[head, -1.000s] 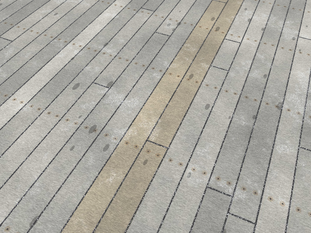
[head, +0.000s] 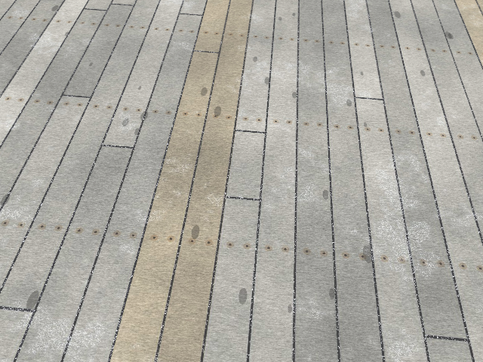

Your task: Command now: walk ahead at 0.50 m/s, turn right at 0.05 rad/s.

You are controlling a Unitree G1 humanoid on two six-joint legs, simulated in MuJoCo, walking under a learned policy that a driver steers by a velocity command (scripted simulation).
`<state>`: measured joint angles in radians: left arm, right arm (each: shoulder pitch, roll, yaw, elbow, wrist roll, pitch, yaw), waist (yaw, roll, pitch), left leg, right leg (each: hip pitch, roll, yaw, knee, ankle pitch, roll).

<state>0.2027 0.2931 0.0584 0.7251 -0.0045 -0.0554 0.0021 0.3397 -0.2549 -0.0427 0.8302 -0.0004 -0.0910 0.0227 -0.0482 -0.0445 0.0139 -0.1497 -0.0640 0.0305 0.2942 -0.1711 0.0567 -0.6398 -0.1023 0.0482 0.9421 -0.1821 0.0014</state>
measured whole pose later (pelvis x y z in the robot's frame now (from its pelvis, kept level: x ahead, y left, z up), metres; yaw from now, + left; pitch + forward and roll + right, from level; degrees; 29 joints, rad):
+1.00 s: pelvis +0.56 +0.01 +0.00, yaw +0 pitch +1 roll +0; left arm 0.23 0.30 0.06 0.83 -0.01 -0.07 0.00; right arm 0.27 -0.26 -0.05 0.85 -0.01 -0.08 0.03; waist -0.03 -0.04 0.02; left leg -0.24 -0.05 0.04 0.37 -0.15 0.06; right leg -0.56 -0.10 0.03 1.07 -0.29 -0.02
